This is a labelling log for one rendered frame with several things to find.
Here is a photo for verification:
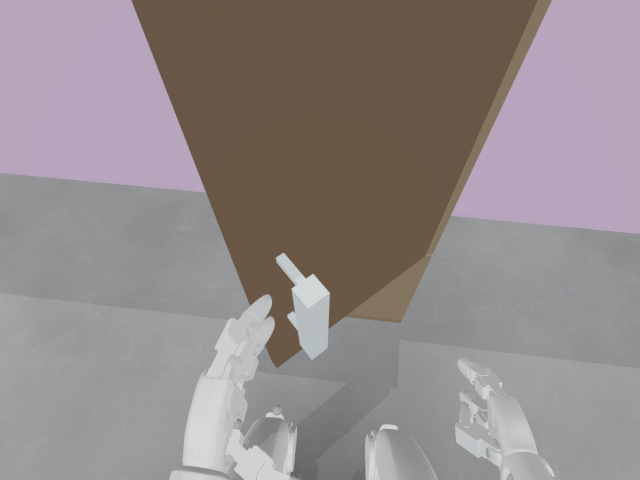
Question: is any robot right shin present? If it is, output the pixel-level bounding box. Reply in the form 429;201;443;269
378;424;398;432

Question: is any right robot hand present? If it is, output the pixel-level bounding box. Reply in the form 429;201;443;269
455;358;538;470

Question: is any right robot forearm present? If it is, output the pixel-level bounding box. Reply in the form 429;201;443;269
500;452;557;480

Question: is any robot right thigh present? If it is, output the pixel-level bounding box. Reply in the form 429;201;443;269
365;429;438;480

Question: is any handle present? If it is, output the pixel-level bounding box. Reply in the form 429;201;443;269
276;253;330;360

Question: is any cupboard door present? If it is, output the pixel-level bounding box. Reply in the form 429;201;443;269
131;0;538;368

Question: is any left robot hand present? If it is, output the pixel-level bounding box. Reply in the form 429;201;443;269
182;294;300;480

